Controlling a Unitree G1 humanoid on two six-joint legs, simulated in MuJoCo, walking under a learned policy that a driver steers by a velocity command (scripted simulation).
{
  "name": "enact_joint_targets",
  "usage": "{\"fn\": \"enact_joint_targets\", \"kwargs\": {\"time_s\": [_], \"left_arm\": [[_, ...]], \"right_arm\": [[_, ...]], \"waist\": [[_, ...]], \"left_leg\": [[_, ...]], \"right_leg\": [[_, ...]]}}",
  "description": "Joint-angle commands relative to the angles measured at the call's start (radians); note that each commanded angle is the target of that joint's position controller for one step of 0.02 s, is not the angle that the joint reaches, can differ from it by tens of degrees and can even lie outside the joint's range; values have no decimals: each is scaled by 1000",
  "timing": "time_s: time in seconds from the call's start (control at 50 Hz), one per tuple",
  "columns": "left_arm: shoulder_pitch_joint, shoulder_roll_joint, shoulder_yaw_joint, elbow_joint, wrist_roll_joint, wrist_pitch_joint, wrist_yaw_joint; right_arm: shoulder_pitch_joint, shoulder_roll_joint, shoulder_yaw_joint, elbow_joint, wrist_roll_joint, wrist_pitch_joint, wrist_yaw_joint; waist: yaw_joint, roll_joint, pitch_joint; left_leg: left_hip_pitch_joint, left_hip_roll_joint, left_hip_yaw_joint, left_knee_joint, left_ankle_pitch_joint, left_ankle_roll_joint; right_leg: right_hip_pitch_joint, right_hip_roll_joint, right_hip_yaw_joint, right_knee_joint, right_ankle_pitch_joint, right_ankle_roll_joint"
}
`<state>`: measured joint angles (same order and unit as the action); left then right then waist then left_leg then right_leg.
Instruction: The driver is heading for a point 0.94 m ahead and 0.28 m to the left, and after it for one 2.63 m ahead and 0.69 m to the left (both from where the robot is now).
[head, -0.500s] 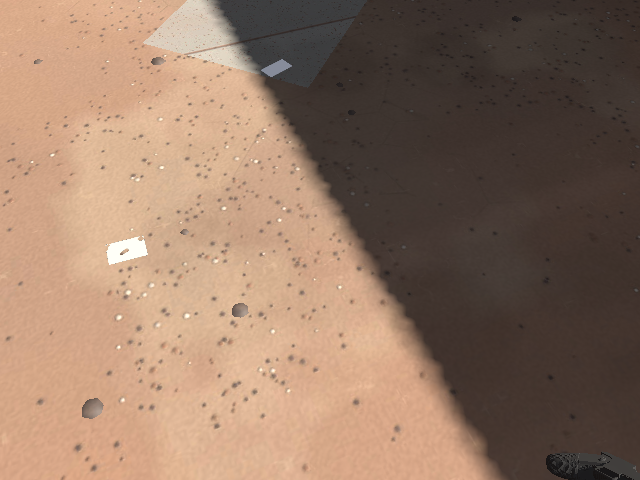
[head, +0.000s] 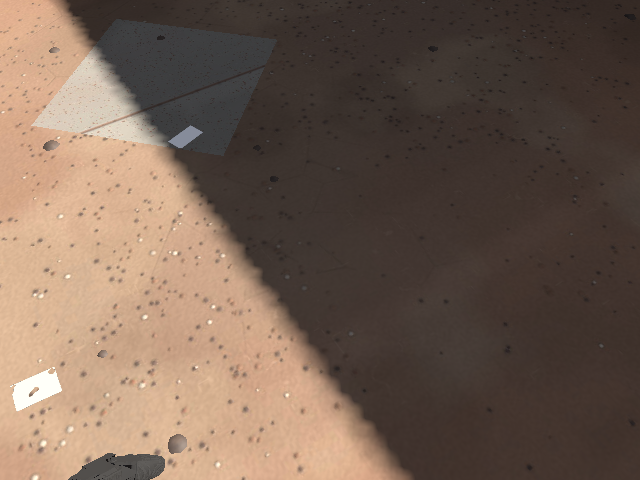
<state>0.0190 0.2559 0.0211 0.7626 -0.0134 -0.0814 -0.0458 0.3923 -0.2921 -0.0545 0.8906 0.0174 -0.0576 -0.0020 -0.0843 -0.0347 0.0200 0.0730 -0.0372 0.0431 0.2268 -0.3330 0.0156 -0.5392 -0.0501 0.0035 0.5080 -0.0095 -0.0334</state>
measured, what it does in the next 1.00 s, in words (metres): walks ahead, turning left: right foot, then left foot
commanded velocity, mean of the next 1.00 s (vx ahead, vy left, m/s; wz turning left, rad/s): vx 0.50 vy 0.00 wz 0.32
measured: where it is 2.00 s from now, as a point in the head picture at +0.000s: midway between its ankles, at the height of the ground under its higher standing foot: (167, 263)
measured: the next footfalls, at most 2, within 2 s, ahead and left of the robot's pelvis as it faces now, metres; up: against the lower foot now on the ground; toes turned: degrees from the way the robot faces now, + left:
right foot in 0.04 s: +0.20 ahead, -0.12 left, +0.00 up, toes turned -1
left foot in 0.58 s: +0.49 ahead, +0.12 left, +0.00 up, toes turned +11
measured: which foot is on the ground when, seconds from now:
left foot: down 0.00-0.06, up 0.08-0.56, down 0.58-1.00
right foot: up 0.00-0.02, down 0.04-0.58, up 0.60-1.00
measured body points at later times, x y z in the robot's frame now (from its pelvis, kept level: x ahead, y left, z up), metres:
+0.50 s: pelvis +0.27 -0.02 +0.00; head +0.30 -0.01 +0.45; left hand +0.27 +0.27 -0.13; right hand +0.48 -0.24 -0.10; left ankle +0.44 +0.13 -0.70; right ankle +0.16 -0.12 -0.73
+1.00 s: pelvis +0.56 +0.05 +0.01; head +0.58 +0.07 +0.45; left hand +0.68 +0.36 -0.08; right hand +0.70 -0.21 -0.10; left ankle +0.45 +0.12 -0.73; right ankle +0.78 -0.03 -0.70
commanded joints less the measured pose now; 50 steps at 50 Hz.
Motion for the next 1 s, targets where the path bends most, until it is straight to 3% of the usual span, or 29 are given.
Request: {"fn": "enact_joint_targets", "kwargs": {"time_s": [0.02,0.04,0.06,0.08,0.1,0.12,0.14,0.16,0.2,0.24,0.36,0.42,0.48,0.5,0.54,0.56,0.58,0.6,0.62,0.64,0.66,0.68,0.7,0.72,0.78,0.82,0.88,0.94,1.0], "left_arm": [[108,158,59,-22,2,-19,2],[278,211,83,26,6,-17,12],[400,310,108,44,21,-9,20],[421,255,92,55,3,-5,18],[357,204,73,48,-3,-6,18],[282,176,64,32,0,-6,19],[222,147,55,27,9,-8,16],[186,118,47,22,18,-14,15],[169,117,47,31,20,-23,13],[186,142,54,50,16,-31,18],[246,174,59,96,20,-27,43],[296,184,62,127,13,-18,46],[316,187,66,147,8,4,50],[311,193,69,147,6,13,53],[283,221,78,135,3,28,63],[271,229,81,128,4,38,69],[262,221,76,117,6,46,77],[283,182,58,87,29,37,81],[379,45,14,57,44,2,55],[274,152,36,55,8,-37,37],[186,184,45,21,-23,-60,28],[159,168,41,15,-15,-70,33],[154,170,48,19,6,-68,39],[170,170,53,18,15,-56,39],[179,136,52,5,30,-24,45],[103,118,46,-25,32,-18,49],[-4,91,35,-58,26,-25,42],[-71,105,38,-92,10,-33,33],[-65,147,52,-101,7,-45,24]], "right_arm": [[-30,-176,-41,-39,2,8,-11],[-24,-144,-25,-51,-9,11,-15],[74,-49,6,-79,-19,-6,-6],[69,-41,12,-66,-11,-28,-4],[-11,-133,-13,-89,18,-45,4],[-81,-142,-15,-110,28,-53,6],[-117,-134,-17,-116,13,-53,2],[-109,-127,-23,-112,1,-44,-1],[-69,-86,-17,-97,-4,-21,-2],[-98,-73,-15,-110,-10,-9,-6],[-267,-37,-1,-153,1,-15,12],[-348,-31,4,-191,5,-16,26],[-399,-35,4,-231,5,-17,47],[-402,-40,2,-242,4,-17,55],[-350,-70,-13,-249,0,-12,63],[-259,-100,-31,-234,-1,-9,63],[-105,-148,-62,-195,2,-6,54],[52,-238,-92,-170,2,5,34],[24,-289,-93,-179,8,-2,36],[46,-190,-68,-191,5,-6,36],[1,-161,-59,-195,-4,-12,32],[-59,-153,-57,-209,-5,-15,31],[-115,-129,-49,-225,-9,-14,29],[-143,-113,-42,-240,-21,-15,26],[-144,-130,-47,-245,-9,-17,13],[-116,-156,-56,-238,-5,-14,-1],[-79,-163,-60,-226,0,-5,-13],[-31,-165,-63,-204,6,2,-14],[-22,-152,-62,-197,8,11,-21]], "waist": [[134,115,-68],[200,82,-193],[184,-120,-343],[195,-212,-397],[195,-139,-253],[169,-86,-149],[140,-31,-72],[106,-47,-47],[72,-61,-40],[66,-42,-14],[130,-15,29],[165,-1,55],[170,2,69],[162,-5,65],[118,-36,11],[65,-44,-49],[-14,-17,-132],[-61,122,-247],[48,326,-342],[-24,202,-354],[-25,155,-216],[12,51,-142],[47,24,-90],[79,51,-80],[104,70,-52],[84,74,-23],[41,100,-13],[15,117,-10],[33,138,-15]], "left_leg": [[-8,255,-86,204,762,123],[-136,203,-48,425,687,91],[-542,62,4,814,315,14],[-728,-21,-118,1001,-244,2],[-827,43,-169,1076,-213,20],[-833,99,-133,1048,-121,32],[-801,138,-114,984,-42,29],[-739,170,-122,928,14,25],[-661,184,-115,885,62,7],[-687,191,-105,819,121,-17],[-704,156,-80,484,429,-18],[-732,136,-71,397,450,-1],[-781,122,-59,352,366,29],[-776,112,-43,346,319,42],[-669,59,18,352,213,75],[-545,20,46,348,185,97],[-324,-18,46,299,230,132],[-8,151,-219,297,258,204],[305,360,-772,170,65,387],[322,360,-810,88,-8,360],[212,328,-665,73,70,319],[71,288,-560,63,176,295],[-52,255,-480,45,285,281],[-130,233,-444,22,351,279],[-253,200,-366,-20,436,289],[-295,171,-322,-29,431,271],[-340,117,-279,-10,334,215],[-316,137,-332,20,263,193],[-217,175,-422,109,240,177]], "right_leg": [[209,48,-46,-46,-51,-57],[480,-7,10,-11,-30,-99],[886,-262,420,-18,-148,-245],[951,-338,716,-179,-288,-297],[840,-309,617,-212,-372,-251],[699,-274,484,-234,-335,-219],[560,-234,391,-272,-256,-205],[472,-201,325,-301,-182,-190],[381,-171,250,-351,-91,-199],[353,-165,190,-383,-10,-213],[408,-134,-2,-417,52,-158],[506,-170,-40,-409,61,-151],[635,-212,-65,-350,146,-131],[666,-222,-76,-316,220,-121],[693,-221,-109,-184,543,-97],[681,-209,-132,-46,689,-81],[595,-167,-166,164,691,-49],[334,-114,-179,490,361,-10],[-97,111,-58,784,-539,40],[-209,68,103,861,-554,18],[-263,25,94,837,-459,-4],[-230,-16,87,760,-382,-7],[-174,-42,82,676,-338,5],[-110,-59,90,640,-311,15],[-69,-55,64,513,-259,72],[-81,-37,53,368,-142,100],[2,11,44,133,63,106],[52,39,59,36,121,97],[70,39,94,-26,32,69]]}}
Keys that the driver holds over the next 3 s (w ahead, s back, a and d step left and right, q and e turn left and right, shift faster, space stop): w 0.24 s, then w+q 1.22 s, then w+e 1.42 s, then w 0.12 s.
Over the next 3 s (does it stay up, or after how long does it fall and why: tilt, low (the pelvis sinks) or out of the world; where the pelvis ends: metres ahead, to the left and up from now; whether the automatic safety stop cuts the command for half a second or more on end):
stays up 1.54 0.51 0.01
